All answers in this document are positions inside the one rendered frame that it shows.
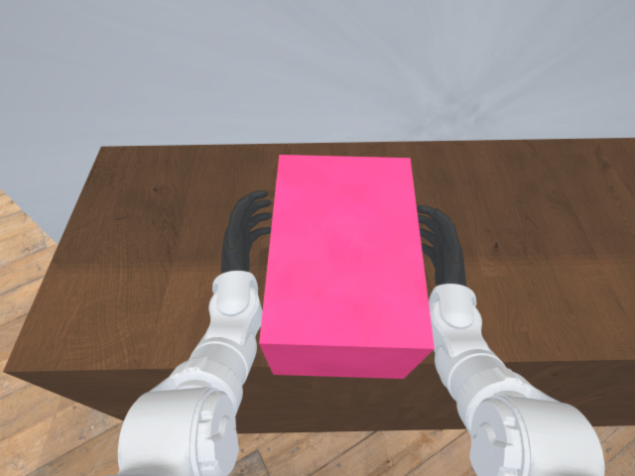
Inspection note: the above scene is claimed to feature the right robot hand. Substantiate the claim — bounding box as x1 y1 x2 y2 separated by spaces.
417 205 466 287

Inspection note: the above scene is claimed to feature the robot right forearm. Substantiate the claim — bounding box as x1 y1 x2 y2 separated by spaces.
429 284 604 473

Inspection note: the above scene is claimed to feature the pedestal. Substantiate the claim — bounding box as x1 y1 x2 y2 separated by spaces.
3 138 635 433

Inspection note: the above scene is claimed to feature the robot left forearm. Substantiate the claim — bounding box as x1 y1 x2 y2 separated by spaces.
118 271 263 469

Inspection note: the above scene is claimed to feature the carton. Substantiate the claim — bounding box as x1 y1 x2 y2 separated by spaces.
259 155 435 379

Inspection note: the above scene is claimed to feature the robot right upper arm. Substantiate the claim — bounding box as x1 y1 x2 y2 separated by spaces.
469 395 604 476

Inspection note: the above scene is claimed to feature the left robot hand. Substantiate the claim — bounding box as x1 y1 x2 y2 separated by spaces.
221 190 272 274

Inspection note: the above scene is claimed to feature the robot left upper arm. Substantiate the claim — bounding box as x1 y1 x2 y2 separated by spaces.
107 387 239 476

